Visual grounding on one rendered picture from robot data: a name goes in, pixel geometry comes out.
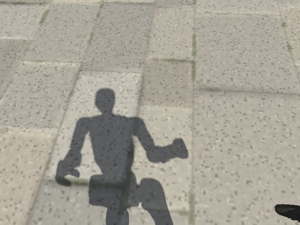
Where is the right robot hand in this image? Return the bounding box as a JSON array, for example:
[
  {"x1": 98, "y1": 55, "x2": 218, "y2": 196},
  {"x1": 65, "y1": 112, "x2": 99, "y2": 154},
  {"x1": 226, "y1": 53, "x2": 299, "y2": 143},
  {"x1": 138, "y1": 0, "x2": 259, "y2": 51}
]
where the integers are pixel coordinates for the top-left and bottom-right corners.
[{"x1": 275, "y1": 204, "x2": 300, "y2": 222}]

